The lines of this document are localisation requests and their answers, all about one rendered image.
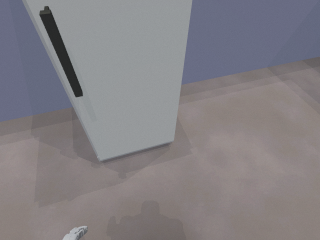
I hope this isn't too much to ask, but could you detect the handle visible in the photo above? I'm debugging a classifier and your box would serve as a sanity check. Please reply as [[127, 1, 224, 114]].
[[39, 6, 83, 97]]

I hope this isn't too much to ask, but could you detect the robot left hand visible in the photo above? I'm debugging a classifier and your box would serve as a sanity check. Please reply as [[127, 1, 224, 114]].
[[62, 226, 88, 240]]

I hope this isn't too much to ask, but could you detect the fridge door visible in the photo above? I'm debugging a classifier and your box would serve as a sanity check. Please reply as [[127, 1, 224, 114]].
[[26, 0, 193, 160]]

